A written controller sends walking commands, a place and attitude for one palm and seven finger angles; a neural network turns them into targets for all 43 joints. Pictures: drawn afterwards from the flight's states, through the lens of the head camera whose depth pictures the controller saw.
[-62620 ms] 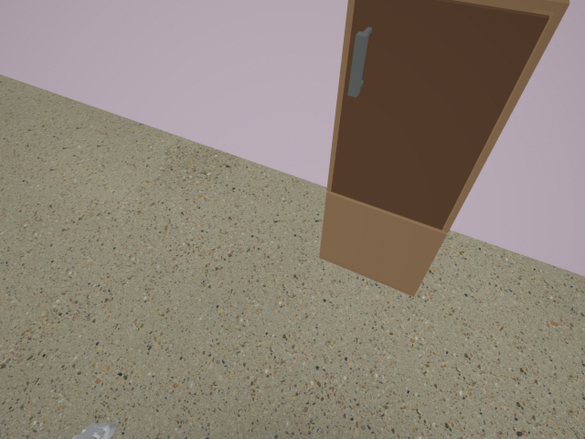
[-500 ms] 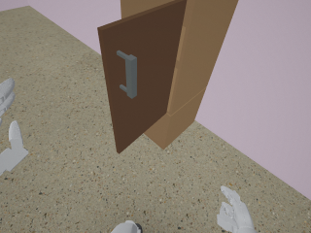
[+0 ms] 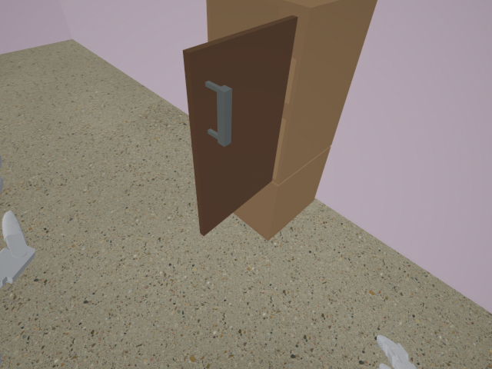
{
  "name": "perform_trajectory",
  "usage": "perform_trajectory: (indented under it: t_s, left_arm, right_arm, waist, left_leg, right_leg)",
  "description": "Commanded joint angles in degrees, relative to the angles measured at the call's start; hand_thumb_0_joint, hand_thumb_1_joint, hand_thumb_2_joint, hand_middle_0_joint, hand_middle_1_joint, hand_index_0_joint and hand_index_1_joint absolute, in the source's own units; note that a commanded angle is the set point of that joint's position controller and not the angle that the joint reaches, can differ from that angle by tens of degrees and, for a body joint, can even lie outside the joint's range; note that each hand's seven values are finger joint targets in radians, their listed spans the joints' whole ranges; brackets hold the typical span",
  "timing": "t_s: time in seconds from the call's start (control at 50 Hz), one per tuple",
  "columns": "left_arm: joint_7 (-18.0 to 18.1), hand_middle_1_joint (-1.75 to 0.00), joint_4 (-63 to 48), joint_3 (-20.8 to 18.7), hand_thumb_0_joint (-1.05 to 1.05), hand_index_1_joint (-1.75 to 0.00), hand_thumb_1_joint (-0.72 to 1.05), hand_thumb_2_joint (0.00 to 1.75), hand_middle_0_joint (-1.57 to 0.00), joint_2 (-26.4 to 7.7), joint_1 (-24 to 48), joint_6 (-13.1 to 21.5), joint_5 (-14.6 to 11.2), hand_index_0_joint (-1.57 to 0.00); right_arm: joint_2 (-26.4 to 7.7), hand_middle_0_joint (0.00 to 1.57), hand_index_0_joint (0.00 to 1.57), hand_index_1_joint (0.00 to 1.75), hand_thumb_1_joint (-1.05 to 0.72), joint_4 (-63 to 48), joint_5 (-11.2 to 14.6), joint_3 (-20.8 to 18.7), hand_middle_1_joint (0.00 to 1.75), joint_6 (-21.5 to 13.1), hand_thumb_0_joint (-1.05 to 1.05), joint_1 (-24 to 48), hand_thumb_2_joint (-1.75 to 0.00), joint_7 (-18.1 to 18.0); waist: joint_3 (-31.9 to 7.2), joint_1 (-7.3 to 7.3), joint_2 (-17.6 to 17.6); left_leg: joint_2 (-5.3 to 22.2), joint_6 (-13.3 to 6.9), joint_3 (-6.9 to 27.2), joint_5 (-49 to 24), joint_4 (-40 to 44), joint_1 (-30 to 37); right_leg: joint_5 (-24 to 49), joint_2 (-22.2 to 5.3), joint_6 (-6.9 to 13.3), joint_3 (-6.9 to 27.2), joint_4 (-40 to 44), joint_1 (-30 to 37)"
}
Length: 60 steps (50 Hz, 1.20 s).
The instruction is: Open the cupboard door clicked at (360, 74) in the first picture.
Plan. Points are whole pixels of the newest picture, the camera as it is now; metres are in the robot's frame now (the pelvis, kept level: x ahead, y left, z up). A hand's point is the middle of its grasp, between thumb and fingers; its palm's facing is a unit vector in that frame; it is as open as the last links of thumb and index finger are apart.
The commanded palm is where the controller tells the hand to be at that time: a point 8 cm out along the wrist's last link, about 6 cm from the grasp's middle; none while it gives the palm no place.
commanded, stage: stop stepping back and stand still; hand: left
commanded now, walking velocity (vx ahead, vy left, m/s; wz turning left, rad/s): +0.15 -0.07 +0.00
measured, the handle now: (217, 114) +0.61 +0.09 +0.12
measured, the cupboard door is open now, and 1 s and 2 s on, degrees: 93 93 93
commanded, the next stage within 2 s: let the arm hang, fingers relaxed in 0.18 s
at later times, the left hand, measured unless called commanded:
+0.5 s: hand out of the picture +0.13 +0.21 -0.13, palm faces +0.08 -0.96 -0.28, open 7.4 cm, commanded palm none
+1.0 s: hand out of the picture -0.02 +0.20 -0.16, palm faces +0.11 -0.96 -0.24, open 7.3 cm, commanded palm none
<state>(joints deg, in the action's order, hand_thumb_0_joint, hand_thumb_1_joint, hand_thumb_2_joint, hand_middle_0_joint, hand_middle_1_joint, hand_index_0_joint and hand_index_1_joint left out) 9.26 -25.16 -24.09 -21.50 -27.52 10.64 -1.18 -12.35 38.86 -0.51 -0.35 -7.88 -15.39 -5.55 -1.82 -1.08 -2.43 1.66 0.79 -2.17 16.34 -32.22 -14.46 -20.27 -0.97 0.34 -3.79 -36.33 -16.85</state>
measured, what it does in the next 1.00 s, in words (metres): stands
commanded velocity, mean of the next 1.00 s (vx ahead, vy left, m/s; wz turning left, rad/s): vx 0.02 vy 0.00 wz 0.00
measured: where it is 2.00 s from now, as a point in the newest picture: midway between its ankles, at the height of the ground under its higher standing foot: outside the picture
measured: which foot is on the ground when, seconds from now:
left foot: down 0.00-1.00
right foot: down 0.00-1.00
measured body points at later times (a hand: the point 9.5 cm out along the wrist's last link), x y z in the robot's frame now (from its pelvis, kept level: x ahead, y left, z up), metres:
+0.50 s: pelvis +0.00 +0.00 -0.01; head +0.02 -0.02 +0.44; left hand +0.12 +0.26 -0.11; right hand +0.14 -0.23 -0.14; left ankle +0.01 +0.12 -0.73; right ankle +0.02 -0.11 -0.73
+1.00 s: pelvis +0.00 +0.01 +0.01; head +0.02 +0.00 +0.46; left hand -0.02 +0.25 -0.14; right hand +0.01 -0.21 -0.15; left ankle +0.01 +0.12 -0.73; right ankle +0.01 -0.11 -0.73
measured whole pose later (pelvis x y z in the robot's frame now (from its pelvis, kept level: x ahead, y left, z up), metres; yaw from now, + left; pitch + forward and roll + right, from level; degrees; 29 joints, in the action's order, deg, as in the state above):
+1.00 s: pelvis +0.00 +0.01 +0.01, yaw +5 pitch -2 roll +0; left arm 1.2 65.3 -0.9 -10.5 -14.5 -0.4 0.6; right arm -9.2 65.5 -1.1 -0.4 0.9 -15.2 -1.5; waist 3.4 -0.3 1.7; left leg -0.7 -0.6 0.1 10.7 -23.9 -11.6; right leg -12.6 0.5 0.2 1.0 -23.9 -9.8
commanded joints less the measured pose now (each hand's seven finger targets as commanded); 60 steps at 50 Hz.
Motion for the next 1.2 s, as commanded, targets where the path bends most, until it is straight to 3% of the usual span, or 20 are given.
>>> perform_trajectory:
  t_s: [0.0, 0.06, 0.1, 0.12, 0.16, 0.24, 0.26, 0.28, 0.32, 0.38, 0.42, 0.44, 0.46, 0.48, 0.52, 0.56, 0.6, 0.66, 0.84, 1.18]
  left_arm:
    - [0.68, -0.3, -15.22, -7.05, 0.0, -0.3, 0.9, 0.9, -0.2, -11.63, -0.22, 4.3, 0.03, -0.2]
    - [0.48, -0.3, -12.13, -8.14, 0.0, -0.3, 0.9, 0.9, -0.2, -12.29, -2.06, 4.09, -0.15, -0.2]
    - [0.35, -0.3, -9.38, -8.09, 0.0, -0.3, 0.9, 0.9, -0.2, -12.5, -2.52, 3.79, -0.74, -0.2]
    - [0.46, -0.3, -9.14, -7.3, 0.0, -0.3, 0.9, 0.9, -0.2, -12.03, -0.95, 4.21, -0.8, -0.2]
    - [0.54, -0.3, -9.08, -7.13, 0.0, -0.3, 0.9, 0.9, -0.2, -12.0, 2.18, 5.05, -0.54, -0.2]
    - [1.05, -0.3, -11.13, -6.19, 0.0, -0.3, 0.9, 0.9, -0.2, -11.29, 2.88, 5.48, -0.4, -0.2]
    - [-6.3, -0.3, 31.5, 17.51, 0.0, -0.3, 0.9, 0.9, -0.2, 2.63, 5.38, -4.86, 4.64, -0.2]
    - [-8.33, -0.3, 32.31, 16.68, 0.0, -0.3, 0.9, 0.9, -0.2, 4.34, 1.82, -9.84, 3.21, -0.2]
    - [-8.6, -0.3, 32.96, 18.31, 0.0, -0.3, 0.9, 0.9, -0.2, 6.77, 5.6, -11.26, 3.05, -0.2]
    - [-8.53, -0.3, 44.0, 19.32, 0.0, -0.3, 0.9, 0.9, -0.2, 5.03, 11.1, -10.39, 2.7, -0.2]
    - [-8.38, -0.3, 53.78, 19.29, 0.0, -0.3, 0.9, 0.9, -0.2, 2.77, 8.37, -10.17, 2.58, -0.2]
    - [-8.21, -0.3, 58.19, 19.21, 0.0, -0.3, 0.9, 0.9, -0.2, -0.34, 7.21, -9.59, 2.97, -0.2]
    - [-8.08, -0.3, 61.37, 19.62, 0.0, -0.3, 0.9, 0.9, -0.2, -3.03, 8.46, -9.22, 2.97, -0.2]
    - [-8.4, -0.3, 64.44, 20.75, 0.0, -0.3, 0.9, 0.9, -0.2, -3.33, 11.41, -9.27, 2.68, -0.2]
    - [-8.16, -0.3, 69.82, 21.26, 0.0, -0.3, 0.9, 0.9, -0.2, -0.86, 14.87, -9.01, 2.25, -0.2]
    - [-7.63, -0.3, 73.25, 20.46, 0.0, -0.3, 0.9, 0.9, -0.2, 2.26, 14.55, -8.86, 2.31, -0.2]
    - [-7.46, -0.3, 76.28, 21.21, 0.0, -0.3, 0.9, 0.9, -0.2, 3.76, 14.02, -9.4, 1.77, -0.2]
    - [-7.64, -0.3, 80.65, 21.71, 0.0, -0.3, 0.9, 0.9, -0.2, 4.07, 13.35, -10.02, 1.58, -0.2]
    - [-7.56, -0.3, 87.55, 22.32, 0.0, -0.3, 0.9, 0.9, -0.2, 4.5, 11.98, -10.09, 1.51, -0.2]
    - [-7.39, -0.3, 88.92, 22.01, 0.0, -0.3, 0.9, 0.9, -0.2, 4.67, 11.72, -9.89, 1.88, -0.2]
  right_arm:
    - [-6.48, 0.2, 0.2, 0.3, -0.9, -9.62, -0.17, -1.57, 0.3, -3.99, 0.0, 7.13, -0.9, 0.95]
    - [-6.62, 0.2, 0.2, 0.3, -0.9, -9.92, 0.06, -1.89, 0.3, -3.27, 0.0, 7.33, -0.9, 1.27]
    - [-5.68, 0.2, 0.2, 0.3, -0.9, -9.8, 0.39, -2.54, 0.3, -2.27, 0.0, 6.56, -0.9, 1.47]
    - [-5.86, 0.2, 0.2, 0.3, -0.9, -9.69, 0.43, -2.69, 0.3, -1.89, 0.0, 7.05, -0.9, 1.58]
    - [-5.75, 0.2, 0.2, 0.3, -0.9, -8.99, 0.21, -1.81, 0.3, -1.94, 0.0, 7.24, -0.9, 1.66]
    - [-4.69, 0.2, 0.2, 0.3, -0.9, -9.46, -0.19, -0.73, 0.3, -2.07, 0.0, 8.24, -0.9, 0.6]
    - [-10.15, 0.2, 0.2, 0.3, -0.9, 5.5, -0.55, -3.7, 0.3, -3.88, 0.0, 3.8, -0.9, 6.56]
    - [-12.35, 0.2, 0.2, 0.3, -0.9, 2.54, -0.34, -3.59, 0.3, 1.66, 0.0, 0.88, -0.9, 6.84]
    - [-11.49, 0.2, 0.2, 0.3, -0.9, -1.72, -2.09, -3.05, 0.3, 4.06, 0.0, 3.27, -0.9, 5.39]
    - [-11.15, 0.2, 0.2, 0.3, -0.9, -0.43, -3.04, -2.5, 0.3, 4.56, 0.0, 3.79, -0.9, 4.73]
    - [-10.64, 0.2, 0.2, 0.3, -0.9, 1.56, -1.85, -2.18, 0.3, 5.96, 0.0, 7.34, -0.9, 4.57]
    - [-7.78, 0.2, 0.2, 0.3, -0.9, 2.71, -0.91, -1.85, 0.3, 6.31, 0.0, 7.25, -0.9, 4.74]
    - [-4.96, 0.2, 0.2, 0.3, -0.9, 3.54, -0.24, -1.31, 0.3, 6.78, 0.0, 5.21, -0.9, 5.13]
    - [-5.01, 0.2, 0.2, 0.3, -0.9, 6.01, -0.3, -1.41, 0.3, 7.63, 0.0, 3.4, -0.9, 5.19]
    - [-4.43, 0.2, 0.2, 0.3, -0.9, 9.74, -0.73, -1.53, 0.3, 8.27, 0.0, 3.21, -0.9, 4.76]
    - [-3.76, 0.2, 0.2, 0.3, -0.9, 12.75, -0.86, -1.89, 0.3, 8.05, 0.0, 1.25, -0.9, 4.36]
    - [-2.97, 0.2, 0.2, 0.3, -0.9, 15.36, -0.83, -1.49, 0.3, 8.02, 0.0, 1.44, -0.9, 4.27]
    - [-3.62, 0.2, 0.2, 0.3, -0.9, 18.2, -0.73, -1.47, 0.3, 8.22, 0.0, 1.41, -0.9, 3.98]
    - [-3.91, 0.2, 0.2, 0.3, -0.9, 23.79, -0.61, -1.24, 0.3, 7.74, 0.0, -1.75, -0.9, 3.7]
    - [-3.75, 0.2, 0.2, 0.3, -0.9, 24.91, -0.63, -1.45, 0.3, 7.35, 0.0, -1.12, -0.9, 3.75]
  waist:
    - [3.18, 0.42, 13.65]
    - [1.4, 0.53, 6.98]
    - [0.96, 0.88, -7.99]
    - [1.61, 1.12, -8.38]
    - [1.2, 0.45, -1.93]
    - [-0.76, 0.6, -3.87]
    - [1.68, -5.24, 4.24]
    - [0.73, -1.77, 16.96]
    - [1.39, -0.77, 6.52]
    - [-5.48, 0.24, 2.19]
    - [-6.49, 3.46, 3.18]
    - [-6.43, 3.48, -2.05]
    - [-3.92, 1.36, -5.65]
    - [-1.79, -0.41, -1.86]
    - [0.76, -0.86, -5.11]
    - [-1.38, -1.18, -0.05]
    - [-2.27, -0.39, 7.81]
    - [2.09, 0.63, 7.45]
    - [4.57, 0.71, 1.91]
    - [5.79, 0.63, 2.79]
  left_leg:
    - [12.15, -7.88, 14.51, 7.49, 16.3, -7.89]
    - [5.27, -4.04, 5.3, 8.13, 6.67, -12.56]
    - [-1.38, -1.54, 0.07, 9.08, -13.59, -16.01]
    - [-1.11, -1.2, 1.58, 9.67, -23.37, -18.78]
    - [0.95, -1.14, 4.09, 8.35, -23.91, -18.27]
    - [-0.48, -1.9, -1.73, -1.18, 1.21, 0.38]
    - [4.62, -2.66, 4.58, -14.25, 0.37, 4.88]
    - [12.16, -7.51, 17.38, -23.51, 6.26, 0.12]
    - [17.88, -15.06, 26.48, -25.29, 9.78, -6.7]
    - [14.13, -13.22, 20.11, -46.7, 4.68, 2.67]
    - [8.69, -7.95, 12.04, -33.92, 2.34, -2.07]
    - [2.04, -3.64, 7.01, -19.05, -1.93, -5.85]
    - [-1.84, -0.73, 3.31, -1.77, -3.26, -7.52]
    - [-2.63, -0.04, 2.27, 7.62, -4.19, -2.92]
    - [-1.76, -0.47, 3.05, 2.64, -3.73, -0.59]
    - [-0.35, -0.76, 3.73, -7.32, 1.86, 3.34]
    - [1.53, -1.11, 5.09, -10.94, 5.3, 5.14]
    - [3.07, -1.86, 7.25, -7.3, 9.43, 2.6]
    - [3.49, -2.3, 7.57, -5.41, 13.47, 2.99]
    - [3.4, -2.46, 7.57, -4.19, 14.61, 2.91]
  right_leg:
    - [-0.67, 1.6, -0.52, -0.1, 1.26, 4.06]
    - [0.44, -0.96, 1.84, 5.23, 11.93, 11.0]
    - [-14.32, -13.22, 8.31, 27.73, 22.83, 6.82]
    - [-12.6, -17.53, 10.98, 31.58, 25.2, 6.94]
    - [0.3, -17.58, 11.58, 25.5, 21.83, 7.3]
    - [3.87, -10.36, 6.2, 10.36, 17.6, 1.89]
    - [10.6, -10.32, 3.51, 0.87, 1.37, -10.62]
    - [-0.17, -2.58, -0.66, 0.16, -9.58, -12.55]
    - [-14.58, -0.5, -1.32, 5.3, -22.55, -13.53]
    - [-9.51, 0.05, -1.38, 6.0, -16.4, -8.86]
    - [4.87, -0.09, -1.07, 5.75, 1.78, 5.72]
    - [18.83, -4.42, 0.47, 14.08, 9.4, 10.87]
    - [25.82, -13.44, 3.87, 22.27, 14.63, 8.59]
    - [19.91, -15.54, 7.1, 22.97, 16.56, 2.37]
    - [23.18, -10.85, 6.85, 20.01, 16.57, 1.37]
    - [26.76, -7.92, 4.93, 14.89, 14.43, 3.99]
    - [18.75, -5.43, 3.17, 11.92, 14.36, 4.49]
    - [9.32, -3.44, 2.56, 9.93, 16.78, 4.61]
    - [7.21, -3.5, 2.27, 8.95, 17.94, 5.28]
    - [7.54, -3.72, 1.81, 9.11, 17.16, 4.2]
